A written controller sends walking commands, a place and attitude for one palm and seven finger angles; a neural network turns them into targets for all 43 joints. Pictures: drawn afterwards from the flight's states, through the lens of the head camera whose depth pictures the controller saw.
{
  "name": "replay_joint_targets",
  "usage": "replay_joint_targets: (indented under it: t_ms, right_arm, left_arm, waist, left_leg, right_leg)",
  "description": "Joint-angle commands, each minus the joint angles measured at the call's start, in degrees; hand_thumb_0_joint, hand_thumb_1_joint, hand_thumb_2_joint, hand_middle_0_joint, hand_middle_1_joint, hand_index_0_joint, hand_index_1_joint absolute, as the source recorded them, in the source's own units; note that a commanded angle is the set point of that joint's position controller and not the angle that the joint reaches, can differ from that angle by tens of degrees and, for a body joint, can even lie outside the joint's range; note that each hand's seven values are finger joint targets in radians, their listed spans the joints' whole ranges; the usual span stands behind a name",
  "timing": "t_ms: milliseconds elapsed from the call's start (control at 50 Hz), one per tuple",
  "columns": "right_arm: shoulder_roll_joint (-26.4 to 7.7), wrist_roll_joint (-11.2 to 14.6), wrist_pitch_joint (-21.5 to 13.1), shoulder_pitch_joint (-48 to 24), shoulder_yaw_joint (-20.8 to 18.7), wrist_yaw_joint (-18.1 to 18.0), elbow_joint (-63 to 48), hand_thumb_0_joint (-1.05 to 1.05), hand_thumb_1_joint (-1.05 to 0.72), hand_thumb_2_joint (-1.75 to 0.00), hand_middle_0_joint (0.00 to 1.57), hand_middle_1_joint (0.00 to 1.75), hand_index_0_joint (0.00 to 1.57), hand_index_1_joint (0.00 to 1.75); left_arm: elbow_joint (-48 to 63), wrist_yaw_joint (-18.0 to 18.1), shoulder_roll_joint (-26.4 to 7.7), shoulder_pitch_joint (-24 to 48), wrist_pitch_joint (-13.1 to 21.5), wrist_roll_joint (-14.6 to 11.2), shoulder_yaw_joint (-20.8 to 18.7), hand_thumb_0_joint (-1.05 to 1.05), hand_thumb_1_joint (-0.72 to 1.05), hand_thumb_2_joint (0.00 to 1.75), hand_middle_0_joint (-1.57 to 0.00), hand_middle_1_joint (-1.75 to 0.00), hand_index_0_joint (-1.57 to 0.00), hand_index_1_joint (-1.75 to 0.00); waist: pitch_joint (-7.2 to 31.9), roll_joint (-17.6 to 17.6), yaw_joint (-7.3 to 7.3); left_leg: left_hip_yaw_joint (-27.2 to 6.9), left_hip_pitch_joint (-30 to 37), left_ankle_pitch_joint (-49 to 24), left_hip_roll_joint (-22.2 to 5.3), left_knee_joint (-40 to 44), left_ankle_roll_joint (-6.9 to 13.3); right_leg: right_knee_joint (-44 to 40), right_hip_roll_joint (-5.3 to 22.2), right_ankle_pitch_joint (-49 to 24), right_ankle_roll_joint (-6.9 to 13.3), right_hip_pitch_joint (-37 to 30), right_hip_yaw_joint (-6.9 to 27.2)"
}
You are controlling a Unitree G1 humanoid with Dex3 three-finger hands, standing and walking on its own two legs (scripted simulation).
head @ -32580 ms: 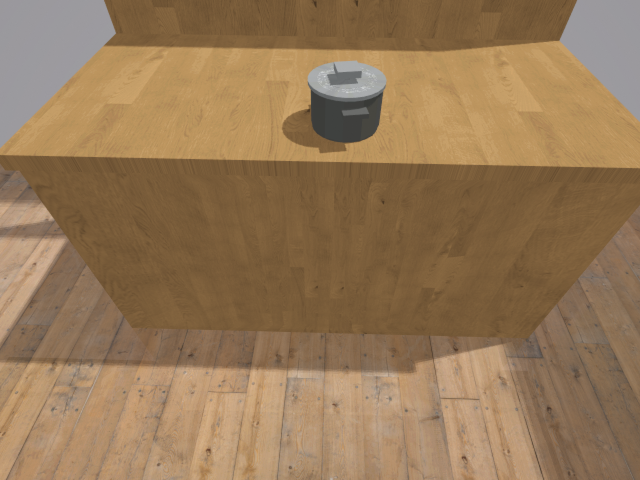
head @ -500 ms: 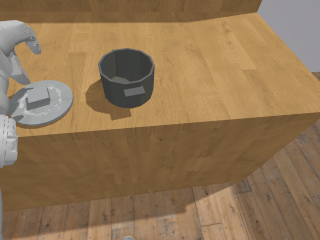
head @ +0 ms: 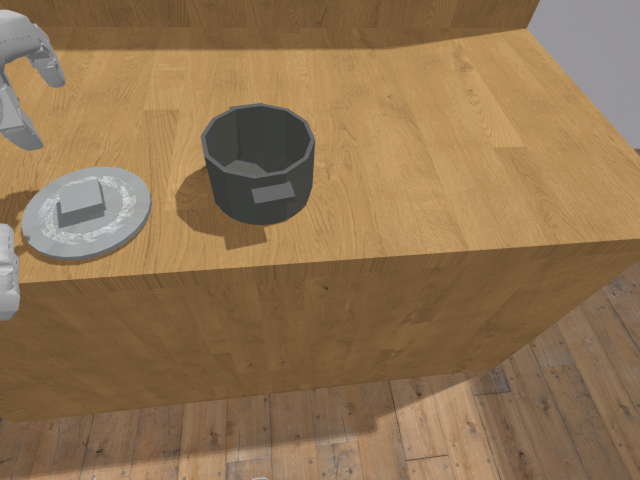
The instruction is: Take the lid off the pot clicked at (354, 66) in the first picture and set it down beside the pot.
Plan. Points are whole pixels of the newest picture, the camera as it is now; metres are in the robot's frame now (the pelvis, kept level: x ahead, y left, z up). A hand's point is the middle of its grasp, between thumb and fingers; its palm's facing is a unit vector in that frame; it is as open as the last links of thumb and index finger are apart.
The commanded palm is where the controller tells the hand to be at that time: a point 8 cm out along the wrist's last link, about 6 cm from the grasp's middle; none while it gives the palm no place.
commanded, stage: draw the hand back to the body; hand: left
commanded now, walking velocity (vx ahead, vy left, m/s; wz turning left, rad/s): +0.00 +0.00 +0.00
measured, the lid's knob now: (82, 199) +0.49 +0.30 +0.05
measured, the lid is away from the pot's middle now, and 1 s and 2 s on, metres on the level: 0.25 0.25 0.25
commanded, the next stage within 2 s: none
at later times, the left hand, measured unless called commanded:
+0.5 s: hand (10, 132) +0.45 +0.30 +0.19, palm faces -0.28 -0.08 -0.96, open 11.0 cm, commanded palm +0.42 +0.30 +0.27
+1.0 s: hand (31, 123) +0.39 +0.23 +0.26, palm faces +0.38 -0.90 -0.22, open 10.1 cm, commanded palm +0.33 +0.27 +0.26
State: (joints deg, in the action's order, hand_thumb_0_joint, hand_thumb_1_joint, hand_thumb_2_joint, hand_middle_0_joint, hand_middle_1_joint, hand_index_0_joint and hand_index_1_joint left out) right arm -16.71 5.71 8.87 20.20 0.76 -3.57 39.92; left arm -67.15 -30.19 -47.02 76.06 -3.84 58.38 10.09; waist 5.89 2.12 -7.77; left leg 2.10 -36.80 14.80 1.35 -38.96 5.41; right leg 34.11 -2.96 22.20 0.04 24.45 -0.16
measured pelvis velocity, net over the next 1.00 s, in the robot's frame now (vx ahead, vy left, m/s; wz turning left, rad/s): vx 0.00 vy -0.03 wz -0.02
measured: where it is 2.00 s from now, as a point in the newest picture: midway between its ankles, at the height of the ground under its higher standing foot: outside the picture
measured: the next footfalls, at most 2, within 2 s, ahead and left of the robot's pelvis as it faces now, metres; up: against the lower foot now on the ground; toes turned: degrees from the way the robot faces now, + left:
none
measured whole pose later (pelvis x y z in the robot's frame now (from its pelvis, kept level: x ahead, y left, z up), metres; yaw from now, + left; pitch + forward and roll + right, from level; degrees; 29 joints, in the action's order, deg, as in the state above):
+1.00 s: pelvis +0.00 -0.03 +0.02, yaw -1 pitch -1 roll -1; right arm -15.5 3.3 -0.3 13.6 2.3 -2.7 37.0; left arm -19.7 4.0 -28.3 26.8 3.6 -3.2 -17.7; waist 0.4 1.0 -1.5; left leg 3.4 -13.9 9.7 0.6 -24.4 2.8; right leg 19.6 -3.5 16.0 2.1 2.5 2.1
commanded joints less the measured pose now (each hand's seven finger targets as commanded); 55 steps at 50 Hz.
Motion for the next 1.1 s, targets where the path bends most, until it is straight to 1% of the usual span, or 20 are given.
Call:
replay_joint_targets:
  t_ms: [0,160,200,240,300,320,400,440,500,520,540,560,600,680,720,820,880,960,1000,1080]
  right_arm:
    - [-10.68,-0.37,-1.15,5.84,-3.47,-1.00,-3.75,0.00,-0.90,-0.90,0.20,0.30,0.20,0.30]
    - [-10.34,-0.47,0.23,4.26,-3.98,-0.40,-5.73,0.00,-0.90,-0.90,0.20,0.30,0.20,0.30]
    - [-9.82,-0.37,0.26,3.53,-4.11,-0.33,-7.07,0.00,-0.90,-0.90,0.20,0.30,0.20,0.30]
    - [-9.72,-0.36,0.79,2.65,-4.23,-0.15,-7.47,0.00,-0.90,-0.90,0.20,0.30,0.20,0.30]
    - [-9.51,0.00,1.12,1.36,-4.02,0.23,-8.89,0.00,-0.90,-0.90,0.20,0.30,0.20,0.30]
    - [-9.59,-0.27,1.41,0.44,-4.22,0.48,-9.63,0.00,-0.90,-0.90,0.20,0.30,0.20,0.30]
    - [-9.20,0.31,1.65,-1.96,-3.96,0.86,-11.06,0.00,-0.90,-0.90,0.20,0.30,0.20,0.30]
    - [-9.10,0.27,1.59,-3.48,-4.02,0.88,-11.84,0.00,-0.90,-0.90,0.20,0.30,0.20,0.30]
    - [-8.84,0.59,1.66,-4.70,-3.51,0.99,-11.97,0.00,-0.90,-0.90,0.20,0.30,0.20,0.30]
    - [-6.08,-0.99,-2.14,2.00,-2.88,0.42,-15.76,0.00,-0.90,-0.90,0.20,0.30,0.20,0.30]
    - [-7.12,-1.07,-3.82,-2.68,-1.19,-0.44,-15.28,0.00,-0.90,-0.90,0.20,0.30,0.20,0.30]
    - [-7.01,-1.54,-4.96,-3.06,-1.47,-1.30,-15.02,0.00,-0.90,-0.90,0.20,0.30,0.20,0.30]
    - [-8.39,-1.85,-5.97,-3.19,-1.31,-1.86,-12.48,0.00,-0.90,-0.90,0.20,0.30,0.20,0.30]
    - [-7.73,-2.19,-9.27,-5.58,-1.39,-1.22,-11.05,0.00,-0.90,-0.90,0.20,0.30,0.20,0.30]
    - [-7.42,-2.44,-10.41,-7.54,-1.22,-0.82,-11.54,0.00,-0.90,-0.90,0.20,0.30,0.20,0.30]
    - [-7.48,-2.92,-11.60,-9.43,-1.40,-0.28,-11.30,0.00,-0.90,-0.90,0.20,0.30,0.20,0.30]
    - [-7.26,-2.70,-12.15,-10.67,-1.71,0.17,-11.34,0.00,-0.90,-0.90,0.20,0.30,0.20,0.30]
    - [-7.04,-2.32,-11.90,-12.23,-1.65,0.15,-10.77,0.00,-0.90,-0.90,0.20,0.30,0.20,0.30]
    - [-6.68,-2.19,-12.14,-13.03,-1.52,0.01,-10.81,0.00,-0.90,-0.90,0.20,0.30,0.20,0.30]
    - [-6.56,-2.52,-12.20,-14.31,-1.44,-0.20,-10.17,0.00,-0.90,-0.90,0.20,0.30,0.20,0.30]
  left_arm:
    - [12.23,1.49,-10.27,28.96,0.48,-0.69,-1.53,0.00,-0.06,0.75,-0.39,-0.78,-0.39,-0.78]
    - [15.17,2.46,-14.49,25.34,1.27,0.17,-6.09,0.00,-0.06,0.75,-0.39,-0.78,-0.39,-0.78]
    - [20.64,2.40,-12.29,24.80,1.75,-0.92,-5.11,0.00,-0.06,0.75,-0.39,-0.78,-0.39,-0.78]
    - [20.63,2.98,-15.43,23.23,1.32,-0.41,-8.23,0.00,-0.06,0.75,-0.39,-0.78,-0.39,-0.78]
    - [22.50,2.96,-12.82,18.49,1.09,-1.94,-7.20,0.00,-0.06,0.75,-0.39,-0.78,-0.39,-0.78]
    - [25.64,3.45,-15.99,18.26,0.85,-1.44,-9.93,0.00,-0.06,0.75,-0.39,-0.78,-0.39,-0.78]
    - [28.19,3.07,-11.65,12.04,0.07,-3.41,-7.58,0.00,-0.06,0.75,-0.39,-0.78,-0.39,-0.78]
    - [31.97,3.51,-15.51,10.15,-0.72,-3.44,-11.15,0.00,-0.06,0.75,-0.39,-0.78,-0.39,-0.78]
    - [30.64,2.80,-10.79,6.99,-1.62,-4.94,-7.79,0.00,-0.06,0.75,-0.39,-0.78,-0.39,-0.78]
    - [39.74,13.67,-3.77,12.09,4.81,-40.25,-23.77,0.00,-0.06,0.75,-0.39,-0.78,-0.39,-0.78]
    - [41.17,19.03,-2.62,6.35,7.17,-43.28,-20.72,0.00,-0.06,0.75,-0.39,-0.78,-0.39,-0.78]
    - [40.45,22.85,0.24,2.94,8.04,-49.01,-22.39,0.00,-0.06,0.75,-0.39,-0.78,-0.39,-0.78]
    - [37.36,27.62,-0.06,-0.92,8.86,-54.72,-24.96,0.00,-0.06,0.75,-0.39,-0.78,-0.39,-0.78]
    - [44.36,31.96,3.04,-4.37,10.30,-58.61,-26.05,0.00,0.01,0.76,-0.38,-0.74,-0.38,-0.74]
    - [51.92,33.19,1.00,-6.24,11.31,-59.26,-28.66,0.00,0.06,0.77,-0.37,-0.72,-0.37,-0.72]
    - [56.33,34.72,0.16,-18.83,11.61,-60.64,-32.69,0.00,0.18,0.79,-0.34,-0.66,-0.34,-0.66]
    - [60.52,34.67,3.52,-23.30,11.55,-61.24,-31.07,0.00,0.25,0.80,-0.33,-0.62,-0.33,-0.62]
    - [61.89,34.62,4.46,-27.80,10.70,-62.00,-31.07,0.00,0.35,0.81,-0.31,-0.57,-0.31,-0.57]
    - [65.06,34.51,5.58,-28.13,10.93,-62.15,-30.19,0.00,0.40,0.82,-0.30,-0.55,-0.30,-0.55]
    - [65.62,35.11,3.48,-36.59,10.19,-62.85,-34.32,0.00,0.49,0.84,-0.28,-0.50,-0.28,-0.50]
  waist:
    - [20.85,4.74,-0.71]
    - [22.66,5.50,0.48]
    - [25.42,7.19,1.07]
    - [25.23,7.62,1.30]
    - [23.61,6.56,1.93]
    - [25.96,7.00,2.51]
    - [22.30,4.61,2.44]
    - [23.90,5.90,3.23]
    - [17.47,3.00,2.96]
    - [16.57,4.68,2.88]
    - [16.88,6.17,4.09]
    - [14.78,3.29,3.58]
    - [10.93,-2.59,3.63]
    - [11.22,6.57,4.17]
    - [13.31,9.92,5.11]
    - [12.28,5.73,6.25]
    - [11.95,3.43,6.23]
    - [7.63,1.39,6.46]
    - [6.85,4.69,6.50]
    - [5.96,-0.16,7.71]
  left_leg:
    - [-4.47,33.37,-22.55,-1.19,1.27,-0.02]
    - [-5.69,34.12,-23.22,-0.86,1.28,-0.42]
    - [-5.66,37.15,-27.79,-1.17,0.75,-0.41]
    - [-6.40,37.67,-28.54,-1.13,0.80,-0.46]
    - [-6.07,36.74,-28.73,-1.24,1.55,-0.41]
    - [-6.64,38.03,-28.69,-1.23,1.62,-0.38]
    - [-6.62,36.84,-28.58,-1.26,2.20,0.05]
    - [-7.49,38.34,-27.19,-1.19,2.71,0.10]
    - [-7.45,34.96,-20.63,-1.24,4.76,0.10]
    - [-11.94,44.25,-8.83,-6.35,9.27,-2.51]
    - [-16.79,48.51,-4.44,-8.37,12.94,-3.65]
    - [-16.22,46.42,-2.37,-8.40,14.07,-3.17]
    - [-11.91,40.24,1.51,-7.29,15.35,-2.28]
    - [-9.51,42.57,-3.36,-6.91,16.70,-4.11]
    - [-8.90,44.42,-6.65,-6.75,17.07,-4.44]
    - [-5.94,43.11,-13.08,-6.04,17.24,-4.15]
    - [-4.17,43.57,-16.51,-5.42,16.69,-3.68]
    - [-1.82,40.26,-13.85,-4.12,16.57,-2.75]
    - [-1.45,40.94,-14.00,-3.74,16.29,-2.49]
    - [-0.46,38.82,-15.29,-2.76,16.07,-2.00]
  right_leg:
    - [-4.92,-2.22,-16.70,2.47,11.41,-2.15]
    - [-4.50,-2.18,-15.16,2.86,10.50,-2.21]
    - [-4.09,-2.02,-16.34,3.04,10.22,-2.41]
    - [-4.28,-2.11,-15.90,3.07,10.13,-2.22]
    - [-4.33,-1.78,-15.74,3.26,9.17,-2.58]
    - [-4.42,-1.77,-15.43,3.06,8.25,-2.12]
    - [-4.93,-1.44,-15.40,3.18,7.82,-2.44]
    - [-5.08,-1.32,-13.96,3.22,6.99,-2.07]
    - [-6.16,-1.20,-11.19,3.28,7.42,-2.68]
    - [-8.02,-0.42,-7.57,4.29,9.32,-3.06]
    - [-7.76,-0.22,-4.44,4.17,9.35,-1.22]
    - [-8.31,-0.25,-4.00,3.98,7.99,-0.89]
    - [-10.68,-0.11,-6.13,3.79,2.80,-0.31]
    - [-13.36,0.03,-9.90,3.92,-2.04,-0.24]
    - [-14.58,0.12,-11.66,3.98,-4.95,-0.15]
    - [-16.61,-0.21,-15.98,3.61,-10.59,-0.52]
    - [-17.14,-0.28,-18.42,3.22,-12.07,-0.57]
    - [-18.28,-0.02,-19.58,2.75,-12.97,0.01]
    - [-18.52,0.16,-20.02,2.75,-12.95,0.30]
    - [-18.64,0.50,-24.18,2.09,-15.62,0.72]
